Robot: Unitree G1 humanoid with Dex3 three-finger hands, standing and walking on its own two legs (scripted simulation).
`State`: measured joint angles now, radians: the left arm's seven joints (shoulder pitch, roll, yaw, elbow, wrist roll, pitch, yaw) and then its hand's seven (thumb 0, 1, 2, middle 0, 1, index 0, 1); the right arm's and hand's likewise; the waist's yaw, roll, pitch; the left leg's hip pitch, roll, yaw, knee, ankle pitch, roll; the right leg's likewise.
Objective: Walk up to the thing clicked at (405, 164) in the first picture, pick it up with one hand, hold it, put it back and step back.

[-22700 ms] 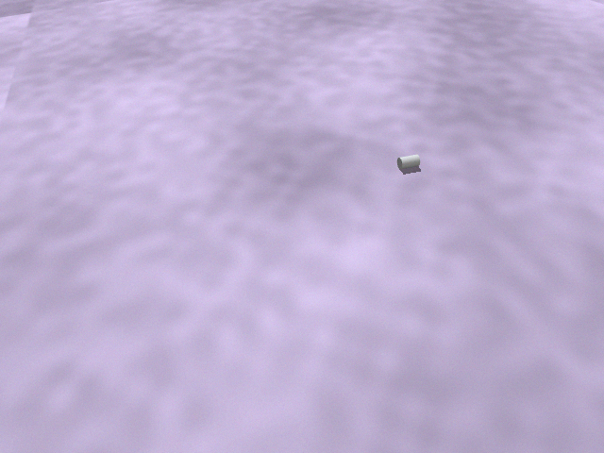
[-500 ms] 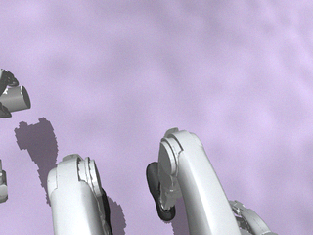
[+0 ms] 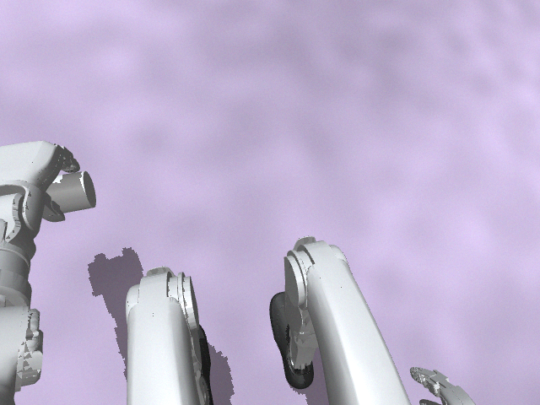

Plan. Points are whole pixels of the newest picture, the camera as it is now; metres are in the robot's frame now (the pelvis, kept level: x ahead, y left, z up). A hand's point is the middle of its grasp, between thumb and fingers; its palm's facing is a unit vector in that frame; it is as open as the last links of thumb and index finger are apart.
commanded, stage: lift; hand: left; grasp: from above
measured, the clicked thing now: (56, 195) +0.46 +0.29 -0.19
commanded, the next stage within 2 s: hold in 1.24 s
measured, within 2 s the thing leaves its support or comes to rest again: neither
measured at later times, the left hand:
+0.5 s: hand out of the picture +0.39 +0.28 +0.05, palm faces -0.44 -0.11 -0.89, open 8.4 cm
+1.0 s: hand out of the picture +0.37 +0.25 +0.21, palm faces -0.46 -0.11 -0.88, open 8.5 cm
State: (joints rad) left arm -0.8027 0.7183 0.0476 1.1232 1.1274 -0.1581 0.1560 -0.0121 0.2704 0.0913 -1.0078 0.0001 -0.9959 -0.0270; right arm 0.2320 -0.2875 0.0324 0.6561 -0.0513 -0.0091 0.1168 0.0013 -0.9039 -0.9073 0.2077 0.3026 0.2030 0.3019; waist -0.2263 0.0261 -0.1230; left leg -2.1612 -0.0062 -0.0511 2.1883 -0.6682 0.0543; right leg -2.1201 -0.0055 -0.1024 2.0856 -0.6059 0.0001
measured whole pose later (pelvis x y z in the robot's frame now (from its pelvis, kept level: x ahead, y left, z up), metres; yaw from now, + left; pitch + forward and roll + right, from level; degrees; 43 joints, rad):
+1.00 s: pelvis +0.05 +0.01 +0.30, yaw +3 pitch +15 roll -2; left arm -0.38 0.41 -0.18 0.92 1.00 0.01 0.17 -0.01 0.25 0.14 -1.00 -0.03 -0.98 -0.08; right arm 0.28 -0.24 -0.02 0.75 0.03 -0.03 -0.06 0.01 -0.90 -0.90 0.21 0.30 0.20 0.30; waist -0.09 0.03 -0.13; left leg -0.88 0.01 0.00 1.09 -0.47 0.04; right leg -0.87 0.03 -0.01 1.02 -0.40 0.01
